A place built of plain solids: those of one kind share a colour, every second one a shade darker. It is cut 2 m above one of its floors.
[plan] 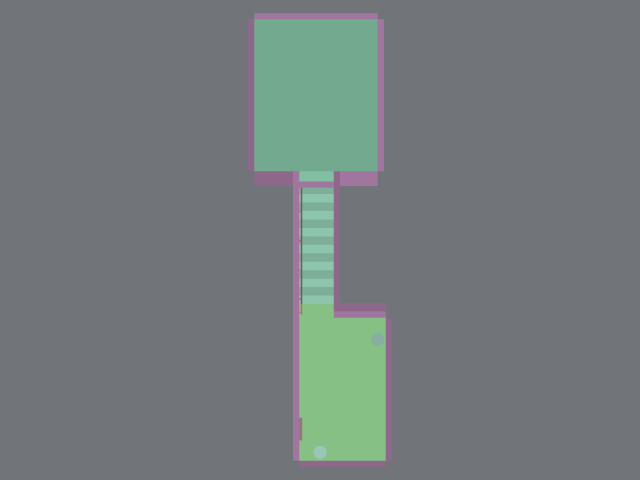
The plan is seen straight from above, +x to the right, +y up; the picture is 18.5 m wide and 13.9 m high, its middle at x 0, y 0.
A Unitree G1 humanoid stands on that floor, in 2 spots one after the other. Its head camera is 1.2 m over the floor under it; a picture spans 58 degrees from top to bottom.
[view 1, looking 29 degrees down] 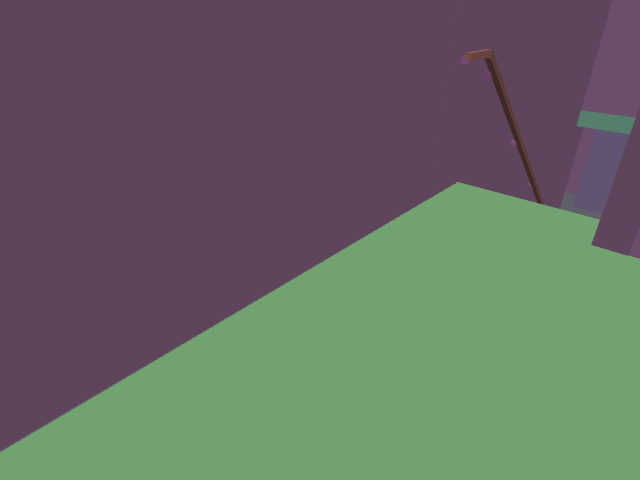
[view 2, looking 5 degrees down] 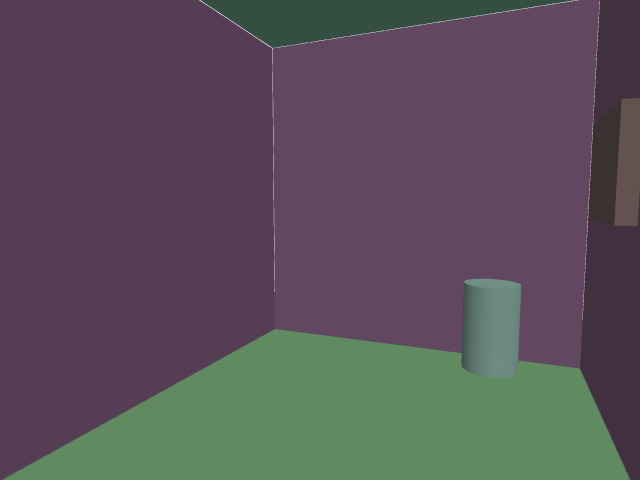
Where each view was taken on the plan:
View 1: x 0.68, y -4.83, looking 132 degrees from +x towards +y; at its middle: wall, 2.19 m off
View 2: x -0.06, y -2.86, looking -67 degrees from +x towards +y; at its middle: wall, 3.86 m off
